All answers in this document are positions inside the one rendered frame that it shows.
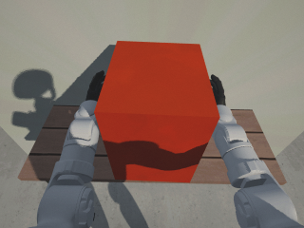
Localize right robot upper arm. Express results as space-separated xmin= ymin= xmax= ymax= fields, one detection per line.
xmin=234 ymin=183 xmax=304 ymax=228

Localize left robot upper arm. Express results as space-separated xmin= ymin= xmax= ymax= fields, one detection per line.
xmin=28 ymin=185 xmax=95 ymax=228

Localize right robot hand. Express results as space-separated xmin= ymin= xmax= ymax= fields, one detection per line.
xmin=210 ymin=74 xmax=226 ymax=106

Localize carton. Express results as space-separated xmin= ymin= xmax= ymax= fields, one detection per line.
xmin=94 ymin=41 xmax=220 ymax=183

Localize robot right forearm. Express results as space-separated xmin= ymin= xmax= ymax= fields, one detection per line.
xmin=212 ymin=104 xmax=298 ymax=221

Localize left robot hand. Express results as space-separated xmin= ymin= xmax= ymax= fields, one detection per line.
xmin=85 ymin=70 xmax=106 ymax=102

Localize robot left forearm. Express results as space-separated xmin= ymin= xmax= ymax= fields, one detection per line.
xmin=37 ymin=100 xmax=100 ymax=224

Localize table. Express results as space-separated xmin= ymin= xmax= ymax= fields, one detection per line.
xmin=17 ymin=104 xmax=287 ymax=221

